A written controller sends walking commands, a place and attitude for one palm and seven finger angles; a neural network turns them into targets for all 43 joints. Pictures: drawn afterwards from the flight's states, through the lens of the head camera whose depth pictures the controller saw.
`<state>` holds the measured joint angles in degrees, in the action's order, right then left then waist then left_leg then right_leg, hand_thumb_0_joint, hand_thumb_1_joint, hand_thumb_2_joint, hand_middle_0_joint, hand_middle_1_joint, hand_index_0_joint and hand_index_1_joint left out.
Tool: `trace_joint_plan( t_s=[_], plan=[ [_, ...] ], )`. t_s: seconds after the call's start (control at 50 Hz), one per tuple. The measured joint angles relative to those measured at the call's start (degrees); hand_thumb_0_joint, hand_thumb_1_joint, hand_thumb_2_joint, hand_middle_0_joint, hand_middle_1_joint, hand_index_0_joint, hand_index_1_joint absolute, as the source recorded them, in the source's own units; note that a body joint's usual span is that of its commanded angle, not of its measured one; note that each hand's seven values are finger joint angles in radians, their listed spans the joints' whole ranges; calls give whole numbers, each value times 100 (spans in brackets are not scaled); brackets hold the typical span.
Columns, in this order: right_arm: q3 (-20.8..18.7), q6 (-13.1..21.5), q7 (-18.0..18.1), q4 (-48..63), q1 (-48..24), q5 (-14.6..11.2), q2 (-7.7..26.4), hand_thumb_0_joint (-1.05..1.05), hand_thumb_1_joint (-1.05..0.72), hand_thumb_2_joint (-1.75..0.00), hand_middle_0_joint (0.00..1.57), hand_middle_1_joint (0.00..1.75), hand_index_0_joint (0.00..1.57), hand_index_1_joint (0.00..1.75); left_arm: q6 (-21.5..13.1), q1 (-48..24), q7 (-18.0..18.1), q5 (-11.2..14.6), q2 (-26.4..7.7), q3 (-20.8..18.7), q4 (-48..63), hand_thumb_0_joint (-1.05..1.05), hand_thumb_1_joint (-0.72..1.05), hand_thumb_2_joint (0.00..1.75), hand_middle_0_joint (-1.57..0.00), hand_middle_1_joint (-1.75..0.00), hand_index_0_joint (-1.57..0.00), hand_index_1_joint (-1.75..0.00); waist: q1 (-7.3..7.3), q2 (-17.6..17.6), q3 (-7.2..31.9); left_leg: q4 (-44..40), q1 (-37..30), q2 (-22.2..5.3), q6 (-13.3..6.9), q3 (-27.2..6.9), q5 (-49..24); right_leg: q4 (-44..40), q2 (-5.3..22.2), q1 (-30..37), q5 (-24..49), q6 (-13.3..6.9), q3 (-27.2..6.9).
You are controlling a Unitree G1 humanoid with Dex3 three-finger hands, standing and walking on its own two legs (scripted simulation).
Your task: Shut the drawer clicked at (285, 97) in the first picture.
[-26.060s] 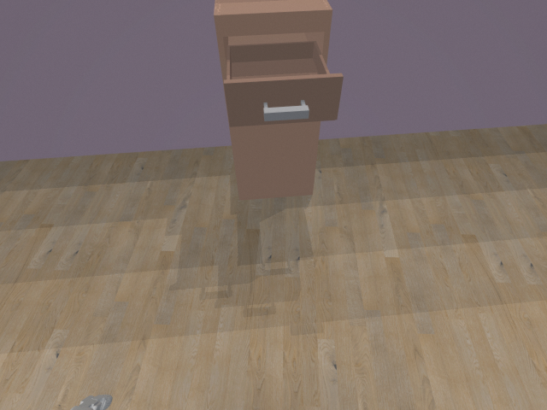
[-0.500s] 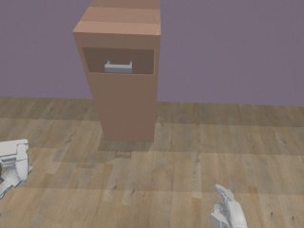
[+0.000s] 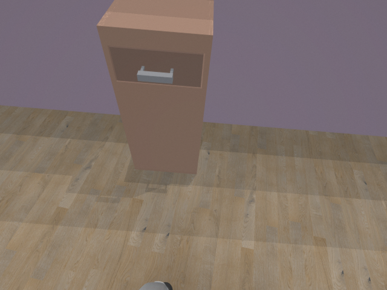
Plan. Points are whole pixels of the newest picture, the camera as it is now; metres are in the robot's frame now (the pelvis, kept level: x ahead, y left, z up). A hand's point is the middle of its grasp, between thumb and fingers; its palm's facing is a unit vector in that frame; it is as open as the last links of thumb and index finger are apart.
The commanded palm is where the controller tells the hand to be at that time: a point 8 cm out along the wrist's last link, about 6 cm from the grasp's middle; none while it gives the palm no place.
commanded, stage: let the arm hang, fingers relaxed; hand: left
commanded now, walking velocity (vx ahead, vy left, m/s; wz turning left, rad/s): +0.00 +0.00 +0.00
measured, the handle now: (156, 73) +0.80 +0.18 -0.04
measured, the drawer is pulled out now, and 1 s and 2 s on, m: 0.00 0.00 0.00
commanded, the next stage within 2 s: look to check the result in 0.62 s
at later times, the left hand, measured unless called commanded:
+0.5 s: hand out of the picture -0.01 +0.13 -0.18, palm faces +0.04 -0.99 -0.14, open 7.3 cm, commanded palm none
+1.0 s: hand out of the picture -0.01 +0.15 -0.17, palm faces +0.03 -0.98 -0.19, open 7.3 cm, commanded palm none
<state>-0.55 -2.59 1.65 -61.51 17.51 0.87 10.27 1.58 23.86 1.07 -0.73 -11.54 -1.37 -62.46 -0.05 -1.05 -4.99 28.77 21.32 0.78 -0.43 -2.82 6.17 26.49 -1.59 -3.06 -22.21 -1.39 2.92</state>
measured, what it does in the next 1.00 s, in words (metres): stands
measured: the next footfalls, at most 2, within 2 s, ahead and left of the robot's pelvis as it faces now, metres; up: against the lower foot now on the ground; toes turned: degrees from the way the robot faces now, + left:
none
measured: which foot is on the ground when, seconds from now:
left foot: down 0.00-1.00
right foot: down 0.00-1.00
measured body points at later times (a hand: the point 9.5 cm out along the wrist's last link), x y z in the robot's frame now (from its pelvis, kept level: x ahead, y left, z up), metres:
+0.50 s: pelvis +0.01 -0.01 +0.00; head +0.02 -0.02 +0.45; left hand -0.01 +0.18 -0.16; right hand -0.01 -0.22 -0.17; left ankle +0.10 +0.11 -0.73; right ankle -0.08 -0.10 -0.73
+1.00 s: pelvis +0.03 -0.02 +0.00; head +0.05 -0.02 +0.45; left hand -0.01 +0.20 -0.16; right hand +0.01 -0.23 -0.16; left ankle +0.10 +0.11 -0.73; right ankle -0.08 -0.10 -0.73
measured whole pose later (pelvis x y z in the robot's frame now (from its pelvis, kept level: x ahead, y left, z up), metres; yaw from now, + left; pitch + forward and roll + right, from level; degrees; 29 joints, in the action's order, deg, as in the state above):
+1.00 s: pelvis +0.03 -0.02 +0.00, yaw -2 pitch -2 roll +0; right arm -1.2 -1.1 2.7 -64.6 14.8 0.7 7.5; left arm 0.0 20.5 2.5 -0.5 -6.9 -1.5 -63.6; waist 0.5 -0.2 -5.0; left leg 29.3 17.9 0.1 0.6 -1.2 9.2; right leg 25.4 -1.7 0.6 -23.8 -2.2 1.2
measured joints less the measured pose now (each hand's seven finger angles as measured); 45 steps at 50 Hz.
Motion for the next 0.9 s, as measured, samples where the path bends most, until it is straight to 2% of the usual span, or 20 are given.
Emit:
trace_joint_plan(
  t_s=[0.2,0.32,0.52,0.9],
  plan=[
    [-4,33,-4,-306,-30,-26,-390,1,-91,-90,20,29,20,30,-76,125,92,23,369,90,-363,1,91,90,-39,-51,-38,-51,61,268,24,-78,-180,-7,25,53,-2,-8,12,131,-21,-20,-51],
    [-23,56,19,-395,-36,0,-466,1,-92,-90,20,29,21,30,-142,-77,120,24,589,91,-253,0,91,90,-26,-37,-26,-37,75,239,121,4,-214,-3,45,70,89,77,22,163,-112,-43,-66],
    [-61,145,69,-370,-39,1,-447,1,-92,-90,20,29,20,30,-207,-416,141,20,723,45,-51,0,91,90,-21,-31,-20,-31,111,98,170,87,-240,-48,100,76,211,56,-22,229,-169,-89,-85],
    [-69,152,111,-295,-224,-14,-309,1,-92,-90,20,29,20,30,-149,-364,147,24,494,-19,-101,0,91,90,-20,-30,-20,-30,69,68,12,101,-317,-77,110,142,323,-76,-29,347,-172,-93,-158]
  ],
)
